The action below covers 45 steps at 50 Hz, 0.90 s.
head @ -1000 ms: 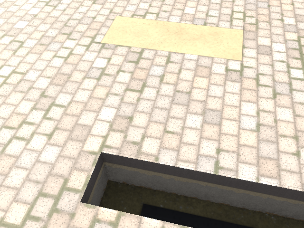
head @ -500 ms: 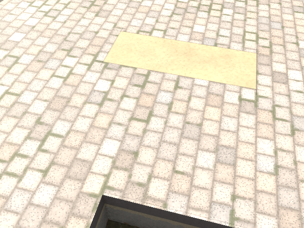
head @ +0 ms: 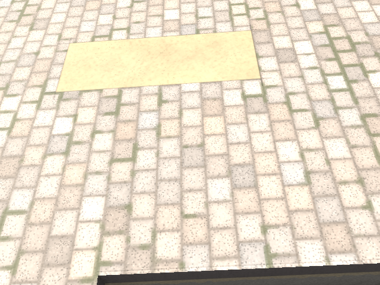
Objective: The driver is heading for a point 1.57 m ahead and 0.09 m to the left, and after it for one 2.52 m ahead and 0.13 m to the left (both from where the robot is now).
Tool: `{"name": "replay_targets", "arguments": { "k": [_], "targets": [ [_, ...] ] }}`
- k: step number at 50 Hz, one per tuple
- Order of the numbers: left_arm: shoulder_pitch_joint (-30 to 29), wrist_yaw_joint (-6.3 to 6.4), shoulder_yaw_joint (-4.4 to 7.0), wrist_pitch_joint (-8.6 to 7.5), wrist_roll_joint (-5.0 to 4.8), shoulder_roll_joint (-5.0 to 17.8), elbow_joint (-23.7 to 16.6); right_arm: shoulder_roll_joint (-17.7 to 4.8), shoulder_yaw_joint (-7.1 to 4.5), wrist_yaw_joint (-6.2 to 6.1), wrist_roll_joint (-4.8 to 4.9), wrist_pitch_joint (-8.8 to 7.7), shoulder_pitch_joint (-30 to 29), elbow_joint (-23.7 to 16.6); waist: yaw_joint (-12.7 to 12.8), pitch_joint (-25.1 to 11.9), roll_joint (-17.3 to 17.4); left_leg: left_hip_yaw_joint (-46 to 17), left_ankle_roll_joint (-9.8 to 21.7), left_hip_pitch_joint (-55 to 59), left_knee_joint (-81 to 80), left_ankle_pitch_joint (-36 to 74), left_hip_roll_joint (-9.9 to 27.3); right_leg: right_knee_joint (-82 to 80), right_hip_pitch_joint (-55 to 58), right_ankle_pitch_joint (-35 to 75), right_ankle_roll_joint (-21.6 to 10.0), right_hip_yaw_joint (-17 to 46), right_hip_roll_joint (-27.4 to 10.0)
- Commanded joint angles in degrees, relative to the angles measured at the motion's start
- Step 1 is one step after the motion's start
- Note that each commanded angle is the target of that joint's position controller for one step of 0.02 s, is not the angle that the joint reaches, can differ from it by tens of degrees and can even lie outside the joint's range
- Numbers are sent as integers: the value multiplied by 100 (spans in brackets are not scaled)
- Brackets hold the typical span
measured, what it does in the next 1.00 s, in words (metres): steps on the spot: left foot, then right foot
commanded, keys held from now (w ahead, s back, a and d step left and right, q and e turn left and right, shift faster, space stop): e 0.12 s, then no key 0.54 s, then w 0.24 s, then no key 0.10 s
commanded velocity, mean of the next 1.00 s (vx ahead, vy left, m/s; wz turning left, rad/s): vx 0.08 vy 0.00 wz -0.20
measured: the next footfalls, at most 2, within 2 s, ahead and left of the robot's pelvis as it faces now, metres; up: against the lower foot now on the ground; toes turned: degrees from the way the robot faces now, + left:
left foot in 0.36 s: +0.05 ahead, +0.14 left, +0.00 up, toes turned -13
right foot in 0.64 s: +0.00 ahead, -0.07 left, +0.00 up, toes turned -8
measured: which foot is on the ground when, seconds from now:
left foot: up 0.00-0.34, down 0.36-1.00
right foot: down 0.00-0.36, up 0.38-0.62, down 0.64-1.00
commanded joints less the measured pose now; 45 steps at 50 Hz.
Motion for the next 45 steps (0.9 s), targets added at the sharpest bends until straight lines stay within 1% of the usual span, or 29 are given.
{"name": "replay_targets", "arguments": {
  "k": [1,3,5,10,13,14,15,16,17,18,19,20,21,22,23,24,26,28,30,31,33,34,35,36,39,40,42,44,45],
  "targets": [
    [85,0,270,14,39,909,-437,-461,-91,22,-4,3,284,-308,-93,-1060,-673,192,-48,-45,145,-44,-157,-230,946,2610,-623,1405,-1420],
    [69,-23,290,53,43,929,-486,-505,-85,12,7,-10,155,-413,-36,-914,-742,127,-7,-96,-32,-177,-191,-291,946,2010,-691,1693,-1436],
    [-7,-19,311,122,48,969,-531,-620,-102,24,67,-4,243,-476,-48,-873,-788,10,56,-143,-94,-308,-197,-212,1084,2266,-795,1961,-1535],
    [-238,-85,266,210,74,878,-641,-594,-16,87,102,-60,372,-623,-5,-846,-763,29,215,542,-845,-533,-278,-223,927,2034,-788,2126,-1543],
    [-502,-154,222,274,88,844,-692,-556,46,128,130,-74,544,-671,-40,-835,-800,100,294,1366,-1582,-723,-363,-245,505,1847,-640,2127,-1433],
    [-512,-175,192,277,70,824,-679,-531,50,118,181,-70,555,-719,-51,-751,-866,99,330,1449,-2278,-826,-379,-252,568,1462,-565,2164,-1352],
    [-564,-183,169,289,64,809,-664,-491,73,94,165,-70,679,-691,-96,-751,-864,124,372,1776,-2741,-697,-420,-258,486,1222,-482,2250,-1327],
    [-661,-168,135,295,40,782,-657,-398,99,73,136,-81,915,-615,-259,-735,-728,143,436,2229,-3459,-279,-440,-204,289,905,-350,2265,-1241],
    [-717,-134,95,284,4,717,-633,-324,130,48,75,-104,1096,-541,-390,-611,-429,20,538,2669,-4352,324,-358,-36,-22,403,-118,2132,-1071],
    [-326,-110,38,238,6,500,-542,-557,129,10,-1,-161,940,-599,-159,-682,547,-1057,782,3162,-4736,786,520,758,-520,-875,229,1531,-606],
    [16,-70,55,192,50,575,-404,-577,227,-2,71,-205,635,-872,-72,-649,754,-2018,1252,3198,-4881,2001,1482,1462,-1089,-2158,467,732,60],
    [-302,-72,63,193,148,635,-451,-723,187,38,84,-294,726,-841,-203,-518,953,-2281,1955,2037,-5093,2068,1892,2103,-556,-2421,594,276,-97],
    [-521,-109,39,170,142,576,-414,-450,248,72,127,-390,447,-808,-102,-290,607,-1969,1941,1654,-5183,2100,1637,2431,-246,-1938,683,159,-299],
    [-616,-148,23,153,113,484,-335,-342,288,71,131,-438,286,-800,-90,-255,470,-1489,1745,1507,-5166,2034,1286,2586,-76,-1650,729,66,-300],
    [-543,-188,23,150,104,455,-235,-347,299,40,70,-440,215,-808,-59,-355,511,-1157,1568,1664,-5068,2098,984,2718,-44,-1529,783,-3,-282],
    [-513,-213,116,130,19,648,-218,-386,340,1,110,-460,243,-823,-31,-263,604,-1138,1490,2209,-4948,2097,860,2185,-507,-1529,810,153,-393],
    [-460,-229,41,144,51,445,-50,-308,393,3,167,-427,544,-692,-194,-450,625,-947,1335,2741,-4777,2227,676,1434,-341,-1507,873,-95,-478],
    [-541,-185,-32,174,29,237,10,-356,393,28,162,-371,780,-582,-342,-526,689,-979,1288,2917,-4680,2166,632,656,-47,-1405,838,-353,-543],
    [-427,-129,-62,172,32,136,140,-434,368,54,180,-335,785,-504,-267,-556,643,-983,1177,2834,-4542,2030,557,-249,444,-635,780,-469,-589],
    [-339,-98,-61,158,63,155,229,-442,360,57,189,-337,786,-473,-228,-584,575,-992,1075,2694,-4507,1922,524,-573,786,-149,746,-373,-679],
    [-298,-40,-30,96,170,380,322,-376,373,82,185,-394,733,-482,-246,-602,279,-916,917,2462,-4414,1798,378,-615,1172,338,691,-48,-1057],
    [-443,-35,41,76,111,571,430,-305,372,119,220,-408,967,-427,-488,-516,-180,-696,881,2529,-4604,1057,132,-246,808,-41,612,-120,-920],
    [-432,-73,10,40,89,360,433,-433,345,111,182,-389,813,-361,-307,-513,-46,-667,973,2644,-4575,182,76,-234,558,-581,544,-229,-809],
    [-357,-101,-23,-1,100,256,473,-560,272,117,142,-339,734,-370,-286,-411,52,-734,1092,2668,-4602,-613,89,-122,269,-973,475,-350,-715],
    [-317,-145,-27,-80,170,251,511,-683,142,182,104,-233,864,-352,-341,-46,270,-1311,1413,2535,-4871,-1853,464,276,-303,-1465,305,-578,-630],
    [-203,-161,-42,-92,146,239,537,-723,115,208,141,-217,812,-360,-273,19,318,-1384,1491,2401,-4980,-1811,550,194,-177,-1396,254,-587,-655],
    [6,-169,-31,-145,150,244,616,-634,101,238,140,-220,564,-424,-127,145,153,-1101,1416,2107,-4781,-1500,356,-53,196,-1487,138,-464,-708],
    [115,-137,39,-202,138,446,683,-507,121,243,124,-272,439,-470,-89,182,-359,-509,1236,1936,-4183,-926,-90,-531,507,-1811,-19,111,-967],
    [156,-124,100,-225,110,606,679,-436,144,242,102,-318,400,-473,-70,205,-682,-92,1116,1843,-3728,-527,-415,-839,624,-1972,-121,607,-1261]
  ]
}}
Velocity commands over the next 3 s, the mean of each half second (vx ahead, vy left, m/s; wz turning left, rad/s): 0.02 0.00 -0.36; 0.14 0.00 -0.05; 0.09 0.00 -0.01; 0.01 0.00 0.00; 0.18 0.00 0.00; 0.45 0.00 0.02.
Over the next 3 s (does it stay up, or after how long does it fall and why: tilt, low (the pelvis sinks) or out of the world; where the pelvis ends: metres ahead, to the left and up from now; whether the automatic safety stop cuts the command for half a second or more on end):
stays up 0.29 -0.04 -0.06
